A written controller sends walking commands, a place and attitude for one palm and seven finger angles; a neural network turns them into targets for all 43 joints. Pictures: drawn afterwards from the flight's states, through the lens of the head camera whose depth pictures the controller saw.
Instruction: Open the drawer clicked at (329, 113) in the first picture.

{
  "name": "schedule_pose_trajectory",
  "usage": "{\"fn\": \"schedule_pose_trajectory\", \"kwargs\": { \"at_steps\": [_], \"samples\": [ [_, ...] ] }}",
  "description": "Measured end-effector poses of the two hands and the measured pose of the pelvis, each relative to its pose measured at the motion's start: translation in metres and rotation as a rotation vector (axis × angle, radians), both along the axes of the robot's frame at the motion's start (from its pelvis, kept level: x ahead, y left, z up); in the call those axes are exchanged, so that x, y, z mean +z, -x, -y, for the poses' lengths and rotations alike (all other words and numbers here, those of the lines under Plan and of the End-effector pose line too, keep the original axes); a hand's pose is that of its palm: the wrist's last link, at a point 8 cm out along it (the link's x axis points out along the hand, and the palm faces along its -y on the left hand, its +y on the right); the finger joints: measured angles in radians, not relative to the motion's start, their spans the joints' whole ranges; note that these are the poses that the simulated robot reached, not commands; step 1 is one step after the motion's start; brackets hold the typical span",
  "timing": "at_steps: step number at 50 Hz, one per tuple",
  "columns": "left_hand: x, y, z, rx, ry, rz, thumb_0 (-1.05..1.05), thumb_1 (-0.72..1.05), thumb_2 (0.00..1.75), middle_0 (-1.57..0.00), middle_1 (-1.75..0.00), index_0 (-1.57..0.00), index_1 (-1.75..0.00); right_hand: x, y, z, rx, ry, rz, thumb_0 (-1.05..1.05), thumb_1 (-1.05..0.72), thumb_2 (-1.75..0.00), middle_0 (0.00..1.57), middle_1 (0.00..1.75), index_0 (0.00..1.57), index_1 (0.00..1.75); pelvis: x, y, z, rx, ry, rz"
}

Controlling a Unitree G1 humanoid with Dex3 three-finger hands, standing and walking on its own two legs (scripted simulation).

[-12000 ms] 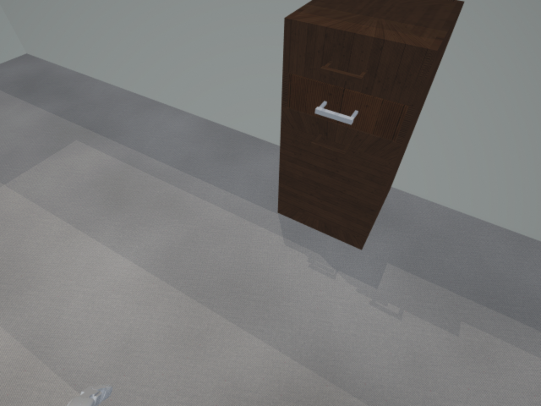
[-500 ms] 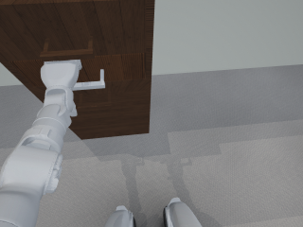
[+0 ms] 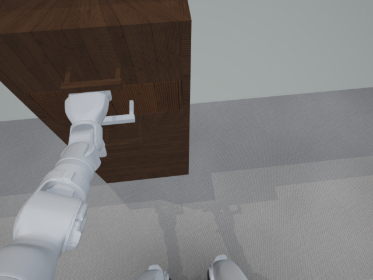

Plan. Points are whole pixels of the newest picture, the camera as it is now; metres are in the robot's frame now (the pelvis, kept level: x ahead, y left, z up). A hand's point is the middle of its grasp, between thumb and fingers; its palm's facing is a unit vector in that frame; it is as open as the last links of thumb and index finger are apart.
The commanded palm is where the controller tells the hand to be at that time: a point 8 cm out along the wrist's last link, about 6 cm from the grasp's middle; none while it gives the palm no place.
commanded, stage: move the hooked fingers above the handle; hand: left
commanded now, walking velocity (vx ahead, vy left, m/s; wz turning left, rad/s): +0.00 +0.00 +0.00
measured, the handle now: (111, 113) +0.54 +0.17 -0.06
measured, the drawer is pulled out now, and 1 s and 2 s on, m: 0.00 0.00 0.00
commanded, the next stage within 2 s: lower the fingers behind the handle in 1.46 s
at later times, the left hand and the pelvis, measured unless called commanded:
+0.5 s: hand (98, 120) +0.49 +0.18 -0.01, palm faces -0.11 -0.02 -0.99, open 13.8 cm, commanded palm +0.47 +0.17 +0.05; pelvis +0.00 +0.00 +0.00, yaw +0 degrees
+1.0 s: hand (103, 122) +0.47 +0.17 +0.00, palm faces -0.11 -0.03 -0.99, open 13.8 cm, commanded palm +0.47 +0.16 +0.05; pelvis +0.00 +0.00 +0.00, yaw +1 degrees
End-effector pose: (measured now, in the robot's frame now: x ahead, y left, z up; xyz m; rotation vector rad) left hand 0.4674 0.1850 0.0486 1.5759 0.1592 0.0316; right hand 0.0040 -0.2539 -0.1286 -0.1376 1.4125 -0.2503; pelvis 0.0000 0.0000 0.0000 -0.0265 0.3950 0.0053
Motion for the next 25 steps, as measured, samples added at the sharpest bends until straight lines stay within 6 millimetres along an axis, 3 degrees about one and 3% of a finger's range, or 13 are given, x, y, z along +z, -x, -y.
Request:
{"fn": "schedule_pose_trajectory", "kwargs": {
  "at_steps": [10, 15, 21, 25],
  "samples": [
    [0.003, 0.003, 0.023, -0.149, 0.079, 0.021, 0.00, -0.49, 0.30, -0.32, -1.20, -0.31, -1.20, 0.013, -0.005, 0.020, 0.030, 0.083, 0.040, 0.00, -0.90, -0.90, 0.20, 0.30, 0.20, 0.30, -0.002, 0.000, 0.004, 0.016, 0.004, 0.006],
    [-0.004, 0.000, 0.013, -0.095, 0.038, 0.083, 0.00, -0.49, 0.30, -0.32, -1.20, -0.31, -1.20, 0.006, 0.000, 0.026, 0.031, 0.087, 0.028, 0.00, -0.90, -0.90, 0.20, 0.30, 0.20, 0.30, -0.009, 0.005, 0.005, 0.008, 0.001, -0.015],
    [-0.006, -0.004, -0.003, 0.001, -0.008, 0.038, 0.00, -0.48, 0.30, -0.32, -1.20, -0.31, -1.20, 0.001, 0.009, 0.020, 0.011, 0.058, -0.001, 0.00, -0.91, -0.90, 0.20, 0.30, 0.20, 0.30, -0.008, 0.008, 0.005, 0.004, 0.000, -0.023],
    [-0.001, -0.003, 0.002, -0.014, 0.025, -0.025, 0.00, -0.48, 0.30, -0.31, -1.20, -0.31, -1.20, 0.005, 0.014, 0.013, -0.003, 0.045, -0.011, 0.00, -0.91, -0.90, 0.20, 0.30, 0.20, 0.30, -0.003, 0.005, 0.005, 0.007, 0.002, -0.010]
  ]
}}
